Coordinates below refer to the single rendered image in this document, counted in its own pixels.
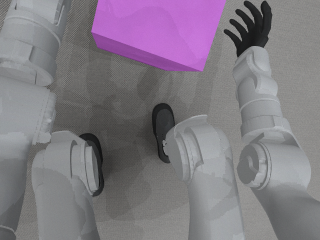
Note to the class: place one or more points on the carton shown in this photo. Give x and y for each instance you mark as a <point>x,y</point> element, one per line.
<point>172,35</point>

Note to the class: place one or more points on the left robot upper arm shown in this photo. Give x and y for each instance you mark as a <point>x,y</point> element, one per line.
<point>27,115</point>

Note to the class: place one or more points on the left robot foot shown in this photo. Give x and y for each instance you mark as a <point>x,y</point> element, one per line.
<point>93,141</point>

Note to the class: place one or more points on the left robot forearm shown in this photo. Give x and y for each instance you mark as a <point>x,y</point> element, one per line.
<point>30,38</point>

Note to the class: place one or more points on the right robot forearm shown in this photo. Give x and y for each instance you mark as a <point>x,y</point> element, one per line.
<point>256,92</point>

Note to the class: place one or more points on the left robot thigh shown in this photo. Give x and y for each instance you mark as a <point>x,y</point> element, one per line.
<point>64,201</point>

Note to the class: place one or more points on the right robot upper arm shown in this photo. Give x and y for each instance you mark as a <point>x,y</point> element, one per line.
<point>278,175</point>

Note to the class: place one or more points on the robot right hand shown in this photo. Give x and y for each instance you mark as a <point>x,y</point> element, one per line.
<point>258,30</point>

